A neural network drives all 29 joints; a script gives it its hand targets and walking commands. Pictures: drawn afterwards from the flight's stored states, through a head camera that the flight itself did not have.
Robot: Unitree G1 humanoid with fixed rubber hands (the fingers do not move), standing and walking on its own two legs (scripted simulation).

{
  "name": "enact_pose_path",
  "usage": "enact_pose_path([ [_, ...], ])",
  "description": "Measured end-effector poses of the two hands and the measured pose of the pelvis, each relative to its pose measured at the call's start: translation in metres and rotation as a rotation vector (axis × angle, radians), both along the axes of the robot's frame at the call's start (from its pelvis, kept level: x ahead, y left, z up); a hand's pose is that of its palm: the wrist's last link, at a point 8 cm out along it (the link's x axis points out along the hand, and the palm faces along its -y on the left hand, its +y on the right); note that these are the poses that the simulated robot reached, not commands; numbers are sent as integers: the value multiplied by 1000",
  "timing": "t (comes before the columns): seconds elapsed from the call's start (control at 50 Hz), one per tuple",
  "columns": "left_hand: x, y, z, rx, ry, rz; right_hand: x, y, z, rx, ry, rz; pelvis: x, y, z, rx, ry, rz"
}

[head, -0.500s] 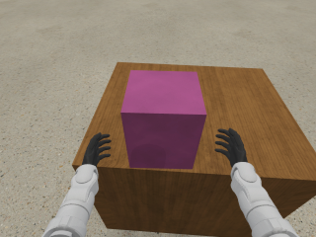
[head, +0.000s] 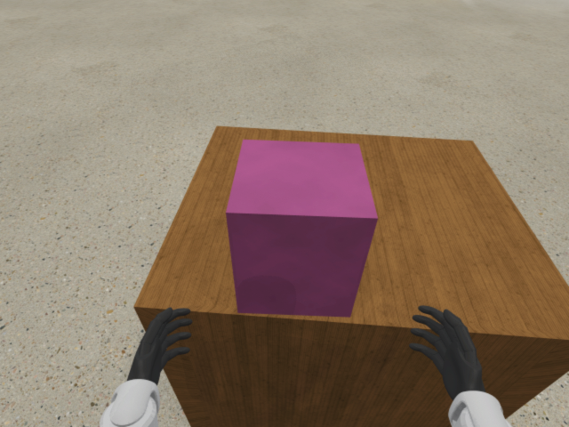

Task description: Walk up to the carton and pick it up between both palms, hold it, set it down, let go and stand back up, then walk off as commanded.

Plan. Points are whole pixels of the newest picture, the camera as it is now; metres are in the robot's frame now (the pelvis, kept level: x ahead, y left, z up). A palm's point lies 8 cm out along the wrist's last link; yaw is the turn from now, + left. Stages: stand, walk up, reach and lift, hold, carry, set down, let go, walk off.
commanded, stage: set down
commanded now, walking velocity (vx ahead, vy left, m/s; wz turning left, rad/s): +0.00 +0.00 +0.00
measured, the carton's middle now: (297, 229) +0.47 +0.02 +0.03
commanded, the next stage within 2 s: let go in 1.70 s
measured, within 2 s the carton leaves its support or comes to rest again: neither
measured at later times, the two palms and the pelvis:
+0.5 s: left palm (143, 395) +0.19 +0.21 +0.00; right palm (471, 400) +0.19 -0.20 +0.03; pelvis +0.00 +0.00 +0.00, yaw +0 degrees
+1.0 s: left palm (150, 393) +0.20 +0.21 -0.02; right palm (463, 420) +0.18 -0.21 -0.02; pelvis +0.01 +0.00 +0.00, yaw +0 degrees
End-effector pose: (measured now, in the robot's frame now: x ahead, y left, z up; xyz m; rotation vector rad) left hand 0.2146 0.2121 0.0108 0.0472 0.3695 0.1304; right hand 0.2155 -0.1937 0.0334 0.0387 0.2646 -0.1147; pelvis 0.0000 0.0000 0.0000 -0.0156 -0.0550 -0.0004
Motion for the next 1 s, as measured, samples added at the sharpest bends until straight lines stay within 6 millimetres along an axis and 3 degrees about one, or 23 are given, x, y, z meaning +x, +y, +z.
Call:
enact_pose_path([
  [0.1, -16, 0, -5, -3, 25, 19, -19, -3, -1, 2, 25, -9, -2, 0, 0, 0, -5, 0],
  [0.28, -19, -1, 0, 1, 21, 29, -19, -4, 7, 4, 12, -4, -2, -1, 0, 1, -16, 0],
  [0.62, -30, -1, -13, -4, 96, 29, -29, -6, -4, 8, 79, -6, -2, 0, 0, 0, -21, 0],
  [1.0, -18, -1, -30, -18, 187, 3, -35, -12, -51, -44, 282, -6, 13, 2, 0, -4, -2, 1],
])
